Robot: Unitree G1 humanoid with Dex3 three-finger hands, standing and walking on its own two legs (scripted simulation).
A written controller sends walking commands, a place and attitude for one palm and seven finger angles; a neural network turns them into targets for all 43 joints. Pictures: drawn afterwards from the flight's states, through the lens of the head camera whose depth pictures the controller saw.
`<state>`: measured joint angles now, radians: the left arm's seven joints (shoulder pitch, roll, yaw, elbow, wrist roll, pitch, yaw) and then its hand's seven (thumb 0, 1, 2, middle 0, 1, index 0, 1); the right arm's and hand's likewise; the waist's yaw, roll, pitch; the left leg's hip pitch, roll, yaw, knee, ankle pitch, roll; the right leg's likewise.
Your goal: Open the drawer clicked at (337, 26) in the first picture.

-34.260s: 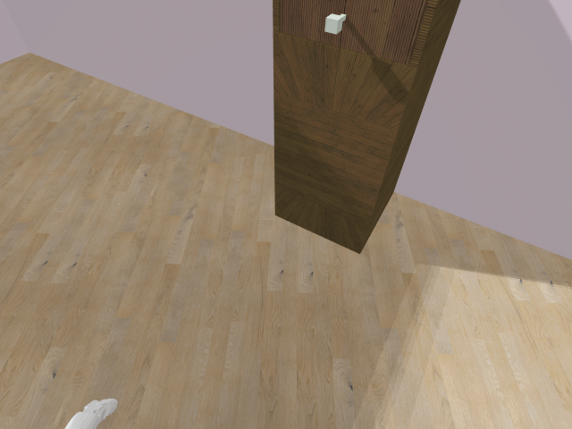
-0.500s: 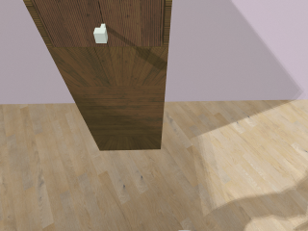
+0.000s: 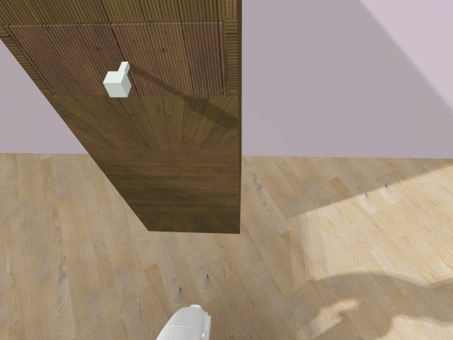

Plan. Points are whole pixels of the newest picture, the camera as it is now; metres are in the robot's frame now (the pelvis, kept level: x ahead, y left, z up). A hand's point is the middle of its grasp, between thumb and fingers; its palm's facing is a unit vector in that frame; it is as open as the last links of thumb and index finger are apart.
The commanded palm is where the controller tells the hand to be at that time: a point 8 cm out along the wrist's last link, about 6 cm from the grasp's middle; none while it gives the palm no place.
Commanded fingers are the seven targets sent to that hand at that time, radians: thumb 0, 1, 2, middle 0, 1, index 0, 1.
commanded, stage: come to a stop and stand still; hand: left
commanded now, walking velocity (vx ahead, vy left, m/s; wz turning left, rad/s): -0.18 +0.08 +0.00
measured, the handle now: (120, 77) +0.53 +0.24 +0.14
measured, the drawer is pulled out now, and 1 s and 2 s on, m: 0.00 0.00 0.00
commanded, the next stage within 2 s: look again from close up in 1.26 s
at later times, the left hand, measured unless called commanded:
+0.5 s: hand out of the picture +0.04 +0.27 -0.18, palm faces +0.03 -0.97 -0.26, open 7.4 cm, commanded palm none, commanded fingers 0.00 0.90 0.90 -0.20 -0.30 -0.20 -0.30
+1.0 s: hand out of the picture +0.06 +0.17 -0.17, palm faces +0.02 -0.98 -0.21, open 7.2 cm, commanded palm none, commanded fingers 0.00 0.90 0.90 -0.20 -0.30 -0.20 -0.30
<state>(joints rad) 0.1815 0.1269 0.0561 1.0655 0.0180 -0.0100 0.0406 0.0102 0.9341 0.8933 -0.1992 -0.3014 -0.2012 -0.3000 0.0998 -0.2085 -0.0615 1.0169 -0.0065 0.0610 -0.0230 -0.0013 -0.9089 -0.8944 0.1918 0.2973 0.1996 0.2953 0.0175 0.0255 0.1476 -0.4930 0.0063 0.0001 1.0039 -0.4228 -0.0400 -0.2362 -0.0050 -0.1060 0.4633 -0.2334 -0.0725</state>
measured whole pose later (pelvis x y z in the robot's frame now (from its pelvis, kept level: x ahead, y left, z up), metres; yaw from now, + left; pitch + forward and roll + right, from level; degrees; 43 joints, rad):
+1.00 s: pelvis +0.00 -0.01 +0.00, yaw -1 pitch -2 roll +0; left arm 0.15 0.16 0.03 1.09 0.00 0.00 0.03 -0.01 0.95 0.89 -0.20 -0.30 -0.20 -0.30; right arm 0.26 -0.13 -0.01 1.13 -0.01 0.02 -0.03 0.00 -0.91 -0.89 0.19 0.30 0.20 0.30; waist -0.02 0.02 0.07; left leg -0.16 0.07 0.04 0.43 -0.23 -0.05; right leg -0.13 0.02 -0.07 0.42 -0.27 -0.04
